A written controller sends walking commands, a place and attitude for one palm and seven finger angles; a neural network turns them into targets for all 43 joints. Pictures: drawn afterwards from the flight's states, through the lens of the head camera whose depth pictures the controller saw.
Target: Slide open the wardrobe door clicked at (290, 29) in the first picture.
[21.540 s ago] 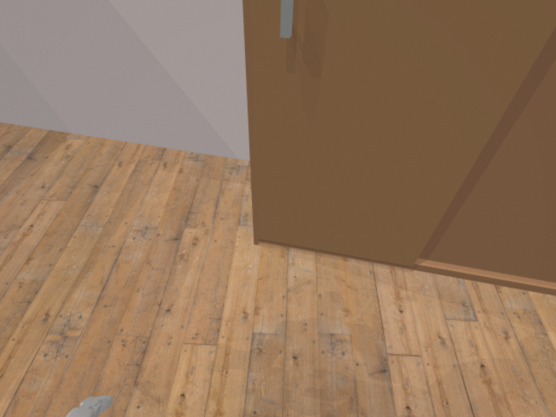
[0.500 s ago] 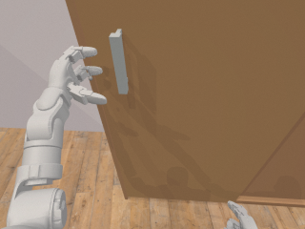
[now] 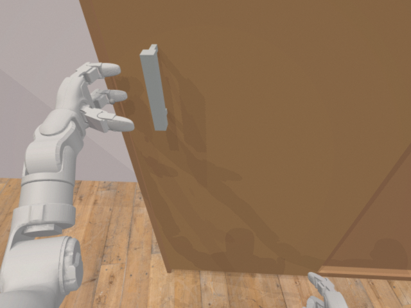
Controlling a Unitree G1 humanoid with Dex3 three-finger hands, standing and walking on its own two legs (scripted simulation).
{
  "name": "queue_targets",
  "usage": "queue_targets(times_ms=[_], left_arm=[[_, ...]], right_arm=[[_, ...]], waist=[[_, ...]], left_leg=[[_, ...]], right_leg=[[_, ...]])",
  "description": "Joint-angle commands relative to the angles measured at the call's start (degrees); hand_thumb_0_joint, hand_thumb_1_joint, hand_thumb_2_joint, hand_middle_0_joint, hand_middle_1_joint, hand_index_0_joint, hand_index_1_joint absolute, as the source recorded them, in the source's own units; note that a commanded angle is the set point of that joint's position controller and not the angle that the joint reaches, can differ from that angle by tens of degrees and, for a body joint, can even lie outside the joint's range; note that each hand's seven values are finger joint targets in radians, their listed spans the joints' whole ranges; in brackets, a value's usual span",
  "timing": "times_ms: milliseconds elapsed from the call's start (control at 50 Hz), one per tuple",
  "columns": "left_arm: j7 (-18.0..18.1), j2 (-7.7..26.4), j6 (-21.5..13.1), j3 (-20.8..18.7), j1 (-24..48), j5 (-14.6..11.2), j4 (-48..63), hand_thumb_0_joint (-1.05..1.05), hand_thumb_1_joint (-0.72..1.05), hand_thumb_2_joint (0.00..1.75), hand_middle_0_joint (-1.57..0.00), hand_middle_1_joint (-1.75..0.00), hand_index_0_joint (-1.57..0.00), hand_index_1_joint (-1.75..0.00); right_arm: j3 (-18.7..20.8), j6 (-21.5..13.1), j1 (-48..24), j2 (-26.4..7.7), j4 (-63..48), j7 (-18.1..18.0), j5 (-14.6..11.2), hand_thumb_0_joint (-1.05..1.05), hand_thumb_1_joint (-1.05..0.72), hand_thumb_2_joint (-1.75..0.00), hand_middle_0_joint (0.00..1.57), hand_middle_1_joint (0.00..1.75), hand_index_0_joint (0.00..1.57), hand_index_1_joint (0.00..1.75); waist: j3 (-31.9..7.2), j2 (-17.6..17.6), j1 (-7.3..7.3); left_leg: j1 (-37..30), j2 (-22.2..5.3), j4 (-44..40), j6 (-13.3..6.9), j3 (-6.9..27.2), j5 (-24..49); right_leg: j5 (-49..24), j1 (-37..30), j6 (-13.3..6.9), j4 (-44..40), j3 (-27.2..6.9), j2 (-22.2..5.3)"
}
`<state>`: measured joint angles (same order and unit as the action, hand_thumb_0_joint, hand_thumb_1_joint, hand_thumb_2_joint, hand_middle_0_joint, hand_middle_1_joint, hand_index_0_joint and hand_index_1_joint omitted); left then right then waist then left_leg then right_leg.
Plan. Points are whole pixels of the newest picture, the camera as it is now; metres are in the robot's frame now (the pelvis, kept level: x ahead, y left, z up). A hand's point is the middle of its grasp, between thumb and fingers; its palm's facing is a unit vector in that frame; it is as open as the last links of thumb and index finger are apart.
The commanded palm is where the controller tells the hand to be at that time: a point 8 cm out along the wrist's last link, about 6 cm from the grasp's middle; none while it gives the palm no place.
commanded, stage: move the hooked fingers beside the handle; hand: left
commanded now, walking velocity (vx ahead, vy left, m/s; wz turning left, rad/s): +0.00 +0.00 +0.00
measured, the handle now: (157, 88) +0.46 +0.12 +0.24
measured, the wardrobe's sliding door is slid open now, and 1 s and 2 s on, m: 0.00 0.00 0.00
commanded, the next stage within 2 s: feel for the door with the fingertips in 0.74 s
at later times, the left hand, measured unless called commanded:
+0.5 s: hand (116, 114) +0.38 +0.18 +0.23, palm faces +0.04 -1.00 -0.02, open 14.0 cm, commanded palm +0.36 +0.23 +0.24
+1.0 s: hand (115, 101) +0.39 +0.18 +0.25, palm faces +0.01 -1.00 -0.01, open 14.0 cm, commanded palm +0.36 +0.22 +0.24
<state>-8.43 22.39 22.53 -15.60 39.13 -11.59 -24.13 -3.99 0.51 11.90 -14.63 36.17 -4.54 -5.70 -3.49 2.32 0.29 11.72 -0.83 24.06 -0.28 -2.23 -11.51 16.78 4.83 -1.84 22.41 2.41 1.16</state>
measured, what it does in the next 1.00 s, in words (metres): stands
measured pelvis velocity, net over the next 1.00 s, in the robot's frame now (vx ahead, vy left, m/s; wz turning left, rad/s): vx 0.00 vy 0.00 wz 0.01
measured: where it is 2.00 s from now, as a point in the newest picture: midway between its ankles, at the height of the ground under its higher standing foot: outside the picture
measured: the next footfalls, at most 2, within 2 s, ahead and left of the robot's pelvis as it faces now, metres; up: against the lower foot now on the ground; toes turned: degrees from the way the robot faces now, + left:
none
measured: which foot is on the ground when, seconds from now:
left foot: down 0.00-1.00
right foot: down 0.00-1.00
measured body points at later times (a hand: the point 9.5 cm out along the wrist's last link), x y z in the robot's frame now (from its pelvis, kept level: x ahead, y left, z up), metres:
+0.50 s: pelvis -0.01 +0.00 +0.00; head -0.03 -0.02 +0.45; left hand +0.38 +0.24 +0.23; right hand +0.17 -0.24 -0.09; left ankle +0.01 +0.12 -0.74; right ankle -0.05 -0.09 -0.74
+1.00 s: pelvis +0.00 +0.00 +0.00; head -0.03 -0.01 +0.45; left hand +0.38 +0.23 +0.25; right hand +0.15 -0.24 -0.10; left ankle +0.01 +0.12 -0.74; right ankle -0.05 -0.09 -0.74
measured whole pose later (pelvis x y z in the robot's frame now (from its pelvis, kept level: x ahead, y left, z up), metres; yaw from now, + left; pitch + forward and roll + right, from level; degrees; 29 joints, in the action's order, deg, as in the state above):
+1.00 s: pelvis +0.00 +0.00 +0.00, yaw +0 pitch -1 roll +0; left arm -9.5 19.6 19.1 -14.5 36.7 -12.8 -18.3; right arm -3.2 -0.4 13.4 -15.3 37.1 -4.6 -5.6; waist -3.1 2.2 -0.4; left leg 11.7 -0.6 24.7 -0.5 -2.0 -11.8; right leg 17.0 4.6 -1.7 22.7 2.6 1.0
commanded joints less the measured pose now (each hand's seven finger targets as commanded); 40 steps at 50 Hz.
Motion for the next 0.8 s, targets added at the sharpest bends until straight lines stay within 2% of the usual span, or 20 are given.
queue_targets(times_ms=[0,40,80,140,200,240,300,320,380,460,520,580,620,640,660,680,700,720,740,780], left_arm=[[-2.84,8.81,-2.72,-0.58,20.38,-2.17,13.61,0.00,-0.50,0.30,-0.30,-1.20,-0.30,-1.20],[-3.31,9.98,-5.36,-1.07,23.33,-3.09,19.32,0.00,-0.50,0.30,-0.30,-1.20,-0.30,-1.20],[-2.93,9.42,-7.71,-0.49,29.25,-3.22,25.66,0.00,-0.50,0.30,-0.30,-1.20,-0.30,-1.20],[-1.26,11.30,-8.86,-2.36,28.23,-2.86,28.34,0.00,-0.50,0.30,-0.30,-1.20,-0.30,-1.20],[0.11,9.06,-5.71,-1.54,25.69,-2.41,20.20,0.00,-0.50,0.30,-0.30,-1.20,-0.30,-1.20],[0.42,10.96,-2.56,-3.27,20.45,-1.66,12.12,0.00,-0.50,0.30,-0.30,-1.20,-0.30,-1.20],[-0.11,8.12,0.57,-0.54,19.11,-1.39,8.49,0.00,-0.50,0.30,-0.30,-1.20,-0.30,-1.20],[-0.13,9.79,0.61,-1.87,19.37,-1.36,7.72,0.00,-0.50,0.30,-0.30,-1.20,-0.30,-1.20],[-0.57,11.63,-3.13,-2.73,23.87,-1.79,14.54,0.00,-0.50,0.30,-0.30,-1.20,-0.30,-1.20],[-0.80,12.99,-9.59,-3.14,31.15,-2.22,25.06,0.00,-0.50,0.30,-0.30,-1.20,-0.30,-1.20],[-1.03,10.09,-8.94,-0.81,31.72,-2.19,20.09,0.00,-0.50,0.30,-0.30,-1.20,-0.30,-1.20],[-1.16,9.30,-4.92,-0.13,27.16,-1.70,9.56,0.00,-0.50,0.30,-0.30,-1.20,-0.30,-1.20],[-1.44,7.75,-2.52,1.06,25.40,-1.47,4.88,0.00,-0.50,0.30,-0.30,-1.20,-0.30,-1.20],[-1.43,9.54,-2.01,-0.64,22.54,-1.39,3.28,0.00,-0.50,0.30,-0.30,-1.20,-0.30,-1.20],[-1.52,9.67,-2.09,-0.58,23.77,-1.60,4.99,0.00,-0.50,0.30,-0.30,-1.20,-0.30,-1.20],[-1.55,10.07,-2.37,-1.33,23.73,-1.81,5.65,0.00,-0.50,0.30,-0.30,-1.20,-0.30,-1.20],[-1.49,11.49,-3.25,-2.32,24.58,-1.79,6.83,0.00,-0.50,0.30,-0.30,-1.20,-0.30,-1.20],[-1.53,10.75,-4.69,-1.52,27.05,-1.97,10.10,0.00,-0.50,0.30,-0.30,-1.20,-0.30,-1.20],[-1.25,12.51,-6.41,-3.21,26.26,-2.23,11.79,0.00,-0.50,0.30,-0.30,-1.20,-0.30,-1.20],[-0.82,14.28,-9.77,-4.63,30.87,-1.98,19.15,0.00,-0.50,0.30,-0.30,-1.20,-0.30,-1.20]], right_arm=[[3.48,-2.38,-7.32,-7.36,-10.17,-0.59,-0.01,0.00,-0.90,-0.90,0.20,0.30,0.20,0.30],[3.53,-2.94,-8.13,-7.12,-10.79,-0.86,0.01,0.00,-0.90,-0.90,0.20,0.30,0.20,0.30],[3.21,-3.88,-8.55,-6.48,-10.71,-0.96,0.28,0.00,-0.90,-0.90,0.20,0.30,0.20,0.30],[3.20,-4.42,-8.74,-6.48,-9.99,-0.87,0.52,0.00,-0.90,-0.90,0.20,0.30,0.20,0.30],[2.92,-4.15,-8.23,-6.58,-8.01,-0.90,0.50,0.00,-0.90,-0.90,0.20,0.30,0.20,0.30],[3.32,-3.29,-7.44,-7.54,-6.98,-0.90,0.42,0.00,-0.90,-0.90,0.20,0.30,0.20,0.30],[2.87,-2.29,-7.83,-7.32,-7.94,-0.79,0.15,0.00,-0.90,-0.90,0.20,0.30,0.20,0.30],[3.00,-2.05,-7.59,-7.37,-8.03,-0.81,0.12,0.00,-0.90,-0.90,0.20,0.30,0.20,0.30],[3.08,-2.30,-8.24,-7.15,-9.66,-0.84,0.38,0.00,-0.90,-0.90,0.20,0.30,0.20,0.30],[2.96,-3.50,-8.84,-6.39,-10.47,-1.06,0.70,0.00,-0.90,-0.90,0.20,0.30,0.20,0.30],[2.82,-3.91,-8.27,-6.30,-8.71,-1.35,0.47,0.00,-0.90,-0.90,0.20,0.30,0.20,0.30],[3.02,-3.65,-6.95,-7.15,-7.00,-1.60,0.19,0.00,-0.90,-0.90,0.20,0.30,0.20,0.30],[3.11,-3.34,-6.15,-7.52,-6.69,-1.50,0.14,0.00,-0.90,-0.90,0.20,0.30,0.20,0.30],[3.51,-3.15,-5.79,-8.02,-6.76,-1.37,0.13,0.00,-0.90,-0.90,0.20,0.30,0.20,0.30],[3.35,-3.05,-6.20,-7.81,-7.45,-1.29,0.11,0.00,-0.90,-0.90,0.20,0.30,0.20,0.30],[3.40,-3.06,-6.13,-7.65,-7.85,-1.26,0.23,0.00,-0.90,-0.90,0.20,0.30,0.20,0.30],[3.43,-2.99,-6.09,-7.73,-8.17,-1.18,0.24,0.00,-0.90,-0.90,0.20,0.30,0.20,0.30],[3.48,-3.16,-6.36,-7.55,-8.74,-1.11,0.33,0.00,-0.90,-0.90,0.20,0.30,0.20,0.30],[3.72,-3.37,-6.37,-7.47,-9.10,-1.07,0.46,0.00,-0.90,-0.90,0.20,0.30,0.20,0.30],[3.56,-4.06,-6.76,-7.05,-9.81,-0.91,0.85,0.00,-0.90,-0.90,0.20,0.30,0.20,0.30]], waist=[[-12.52,-3.42,-0.58],[-14.29,-3.39,-0.35],[-17.37,-0.13,0.07],[-18.78,1.73,-0.67],[-13.58,-0.99,-0.31],[-10.51,-3.61,-1.01],[-8.54,-3.44,-0.97],[-8.65,-4.83,-0.90],[-12.97,-4.48,-0.97],[-18.88,-0.59,-0.44],[-15.08,0.99,0.75],[-9.70,-0.36,0.65],[-8.70,-1.64,0.61],[-9.28,-3.48,-0.10],[-10.65,-2.05,-0.30],[-11.65,-3.66,-0.43],[-12.51,-4.06,-0.64],[-14.05,-3.46,-0.32],[-14.91,-5.27,-0.65],[-19.36,-1.98,-0.96]], left_leg=[[-11.46,1.29,0.34,-3.09,2.11,15.45],[-13.42,1.37,0.61,-3.33,2.15,15.90],[-16.14,1.50,0.96,-3.34,2.75,17.27],[-18.03,1.34,1.14,-3.05,2.85,18.79],[-14.14,1.36,0.24,-2.81,2.84,14.74],[-11.49,1.32,-0.33,-2.75,2.52,12.26],[-8.87,1.55,-0.58,-2.70,2.16,10.85],[-8.65,1.39,-0.60,-2.68,2.22,10.38],[-10.36,1.58,-0.15,-3.08,2.38,13.09],[-15.12,1.65,0.58,-3.37,2.70,16.58],[-15.20,1.52,0.65,-3.14,2.53,13.99],[-11.50,1.35,-0.16,-2.88,2.85,9.77],[-9.76,1.48,-0.38,-2.81,2.89,8.69],[-9.53,1.34,-0.32,-2.80,2.77,9.13],[-9.37,1.53,-0.41,-2.88,2.67,9.74],[-9.44,1.61,-0.20,-2.94,2.72,10.71],[-9.42,1.55,-0.16,-2.91,2.80,11.31],[-10.26,1.69,0.03,-3.03,2.71,12.43],[-10.86,1.40,0.17,-3.22,2.70,13.26],[-13.36,1.62,0.51,-3.37,2.84,16.50]], right_leg=[[-25.23,3.71,0.99,-1.80,-0.99,-0.68],[-25.34,3.31,1.04,-1.91,-1.19,-0.60],[-25.18,3.33,0.66,-1.42,-1.23,-0.52],[-24.70,3.13,0.46,-1.37,-1.07,-0.28],[-21.50,4.80,0.68,-2.08,-0.64,-0.24],[-19.43,5.43,0.92,-2.86,-0.70,-0.33],[-19.14,6.02,1.19,-2.80,-0.94,-0.83],[-18.76,5.90,1.28,-3.02,-1.00,-0.82],[-22.35,3.10,1.16,-2.22,-1.51,-1.06],[-24.72,1.15,0.80,-1.60,-1.80,-0.81],[-21.47,4.80,0.82,-2.51,-1.46,-0.38],[-16.83,7.49,0.89,-3.49,-1.10,-0.42],[-16.00,8.17,1.00,-3.47,-1.03,-0.57],[-16.37,7.34,1.08,-3.43,-0.86,-0.58],[-17.26,6.29,1.01,-3.14,-1.12,-0.92],[-18.59,5.44,1.01,-2.80,-0.98,-0.79],[-19.23,4.78,0.93,-2.50,-1.02,-0.78],[-20.66,3.96,0.91,-2.16,-1.23,-0.82],[-21.50,3.12,1.10,-2.20,-1.18,-0.73],[-24.79,0.71,0.72,-1.18,-1.66,-0.79]])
